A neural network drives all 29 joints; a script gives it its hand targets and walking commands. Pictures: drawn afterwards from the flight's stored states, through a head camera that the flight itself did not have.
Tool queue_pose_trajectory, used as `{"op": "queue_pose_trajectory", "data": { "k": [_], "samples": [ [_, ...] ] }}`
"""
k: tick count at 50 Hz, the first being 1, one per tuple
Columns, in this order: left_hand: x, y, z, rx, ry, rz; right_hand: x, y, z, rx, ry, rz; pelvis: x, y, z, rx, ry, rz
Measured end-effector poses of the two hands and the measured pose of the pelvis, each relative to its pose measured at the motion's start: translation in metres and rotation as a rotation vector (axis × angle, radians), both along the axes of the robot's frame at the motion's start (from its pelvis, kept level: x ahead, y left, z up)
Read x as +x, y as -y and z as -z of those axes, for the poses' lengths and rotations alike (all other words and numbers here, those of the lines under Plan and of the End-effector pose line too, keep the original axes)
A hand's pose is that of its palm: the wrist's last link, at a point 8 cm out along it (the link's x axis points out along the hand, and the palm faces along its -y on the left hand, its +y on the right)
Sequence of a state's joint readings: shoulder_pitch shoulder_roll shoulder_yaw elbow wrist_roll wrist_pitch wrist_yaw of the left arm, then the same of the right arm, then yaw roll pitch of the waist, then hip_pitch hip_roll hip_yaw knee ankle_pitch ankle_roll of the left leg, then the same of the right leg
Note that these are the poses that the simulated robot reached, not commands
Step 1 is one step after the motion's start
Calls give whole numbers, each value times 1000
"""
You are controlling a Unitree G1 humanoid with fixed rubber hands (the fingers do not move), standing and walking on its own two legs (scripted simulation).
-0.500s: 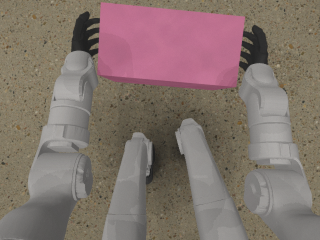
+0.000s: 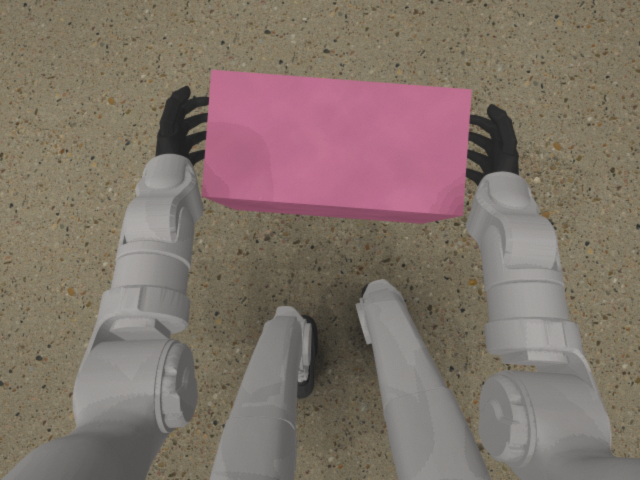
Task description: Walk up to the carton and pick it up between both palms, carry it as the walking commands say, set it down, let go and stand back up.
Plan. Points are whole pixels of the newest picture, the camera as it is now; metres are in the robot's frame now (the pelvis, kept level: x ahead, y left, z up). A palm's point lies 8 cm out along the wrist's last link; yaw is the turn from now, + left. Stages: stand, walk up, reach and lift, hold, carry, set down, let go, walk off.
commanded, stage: reach and lift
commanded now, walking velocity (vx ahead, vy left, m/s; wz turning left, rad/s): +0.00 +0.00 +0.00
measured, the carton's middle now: (334, 159) +0.46 -0.05 -0.13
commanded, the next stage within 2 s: none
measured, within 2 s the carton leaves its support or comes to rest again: neither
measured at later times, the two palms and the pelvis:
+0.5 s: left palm (147, 135) +0.46 +0.12 +0.04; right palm (556, 150) +0.38 -0.24 +0.03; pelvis +0.04 -0.01 +0.06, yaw -1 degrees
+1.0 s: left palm (40, 103) +0.46 +0.16 +0.11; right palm (568, 86) +0.40 -0.20 +0.11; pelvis +0.15 +0.00 +0.10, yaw +3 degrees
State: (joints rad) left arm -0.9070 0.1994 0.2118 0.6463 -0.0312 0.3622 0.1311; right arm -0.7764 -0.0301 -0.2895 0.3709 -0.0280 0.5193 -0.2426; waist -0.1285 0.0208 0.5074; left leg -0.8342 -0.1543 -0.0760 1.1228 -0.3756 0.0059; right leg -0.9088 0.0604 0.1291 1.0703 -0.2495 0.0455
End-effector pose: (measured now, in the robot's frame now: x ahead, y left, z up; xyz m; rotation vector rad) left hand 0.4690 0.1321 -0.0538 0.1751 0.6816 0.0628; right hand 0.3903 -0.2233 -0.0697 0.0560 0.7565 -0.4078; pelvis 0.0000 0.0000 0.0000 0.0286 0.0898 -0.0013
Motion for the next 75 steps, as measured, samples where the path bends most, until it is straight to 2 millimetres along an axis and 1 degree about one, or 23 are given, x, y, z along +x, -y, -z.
{"op": "queue_pose_trajectory", "data": {
  "k": [6, 12, 18, 22, 25, 29, 33, 35, 41, 45, 49, 54, 57, 61, 64, 66, 69, 72, 75],
  "samples": [
    [-2, 1, -25, 14, 20, -10, 4, 2, -20, 10, 20, -12, 4, -1, -16, -7, 34, -6],
    [-3, 5, -44, 7, 8, 1, -3, 5, -41, 0, 8, -4, 12, 1, -34, -1, 56, 5],
    [-11, 9, -65, 9, 6, -10, -8, 9, -60, 21, 10, 3, 22, 4, -48, 0, 47, 6],
    [-12, 11, -80, -5, 8, -14, -8, 12, -79, 9, 12, 1, 31, 8, -55, 1, 25, 10],
    [-14, 12, -94, -16, 0, -21, -8, 13, -98, 5, 6, 1, 42, 12, -61, 1, -18, 12],
    [-16, 10, -120, -23, -6, -36, -6, 12, -126, 14, 3, -1, 66, 19, -69, -5, -90, 14],
    [-15, 2, -142, -40, -3, -49, 0, 5, -153, -5, 7, -17, 86, 24, -77, -23, -59, 4],
    [-13, -3, -151, -39, -1, -50, 6, 1, -164, -3, 13, -25, 95, 25, -80, -34, -34, -10],
    [-10, -24, -168, -12, 10, -42, 25, -12, -189, 16, 45, -112, 124, 21, -92, -49, 28, -36],
    [-11, -33, -170, 13, -2, -25, 25, -19, -191, 43, 46, -137, 142, 14, -100, -49, 52, -54],
    [-13, -32, -168, 14, -22, -7, 13, -21, -186, 46, 31, -90, 152, 5, -104, -49, 59, -65],
    [-17, -17, -165, 8, -25, 26, -6, -15, -185, 15, 32, 31, 157, -8, -107, -45, 48, -49],
    [-19, -8, -165, -14, -19, 34, -17, -6, -186, 22, 45, 53, 158, -13, -108, -42, 49, -35],
    [-21, 2, -165, -28, -23, 62, -28, 4, -189, 20, 44, 40, 157, -14, -109, -38, 61, -12],
    [-23, 6, -169, -31, -17, 78, -34, 8, -193, 22, 51, 43, 154, -11, -109, -36, 75, 3],
    [-24, 7, -174, -30, -4, 86, -34, 9, -197, 16, 65, 42, 152, -9, -109, -37, 90, 10],
    [-23, 4, -183, -23, 10, 80, -29, 8, -201, 22, 80, 38, 147, -5, -107, -36, 118, 19],
    [-24, -3, -191, -16, 10, 55, -19, 2, -202, 19, 78, 19, 142, -1, -106, -34, 138, 20],
    [-27, -14, -196, 5, 7, 3, -5, -7, -204, 20, 71, -25, 138, 4, -105, -33, 149, 17]
  ]
}}
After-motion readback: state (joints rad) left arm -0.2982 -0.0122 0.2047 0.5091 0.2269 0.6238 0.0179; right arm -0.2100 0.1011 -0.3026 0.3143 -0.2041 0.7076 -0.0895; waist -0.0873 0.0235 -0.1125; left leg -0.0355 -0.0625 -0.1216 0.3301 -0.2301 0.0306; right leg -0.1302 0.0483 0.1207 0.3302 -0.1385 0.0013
